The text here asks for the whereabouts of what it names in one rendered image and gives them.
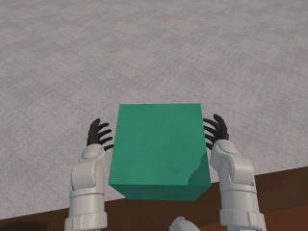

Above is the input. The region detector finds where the robot right shin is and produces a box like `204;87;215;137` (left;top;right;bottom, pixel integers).
172;217;185;224

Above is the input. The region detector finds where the right robot hand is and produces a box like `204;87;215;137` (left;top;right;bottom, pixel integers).
203;114;229;150

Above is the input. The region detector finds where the left robot hand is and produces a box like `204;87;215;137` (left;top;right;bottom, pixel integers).
87;118;114;151

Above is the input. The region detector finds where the carton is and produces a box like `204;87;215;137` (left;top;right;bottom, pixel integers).
108;103;212;201

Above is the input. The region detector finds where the left robot forearm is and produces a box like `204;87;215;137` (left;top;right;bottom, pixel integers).
64;143;110;231

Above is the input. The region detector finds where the right robot forearm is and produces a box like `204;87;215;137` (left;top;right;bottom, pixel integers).
209;140;267;231

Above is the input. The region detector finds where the robot right thigh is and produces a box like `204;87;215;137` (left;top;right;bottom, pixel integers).
169;220;200;231

